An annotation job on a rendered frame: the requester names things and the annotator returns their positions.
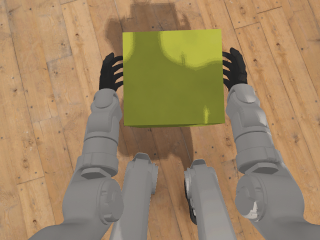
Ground robot right upper arm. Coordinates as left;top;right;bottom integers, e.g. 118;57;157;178
234;172;320;240

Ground carton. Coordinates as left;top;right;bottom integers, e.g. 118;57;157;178
122;29;225;128

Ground robot right forearm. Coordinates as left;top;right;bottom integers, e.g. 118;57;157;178
225;83;305;210

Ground robot left forearm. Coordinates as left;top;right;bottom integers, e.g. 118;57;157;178
62;88;123;216

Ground robot left upper arm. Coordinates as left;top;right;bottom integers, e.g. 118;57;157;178
28;177;124;240

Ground left robot hand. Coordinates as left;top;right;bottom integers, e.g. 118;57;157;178
99;52;124;92

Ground robot left shin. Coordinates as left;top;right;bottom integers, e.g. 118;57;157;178
124;152;152;179

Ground robot left thigh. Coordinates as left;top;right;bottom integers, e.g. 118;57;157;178
109;158;159;240

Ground right robot hand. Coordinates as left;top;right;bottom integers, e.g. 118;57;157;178
222;47;248;92

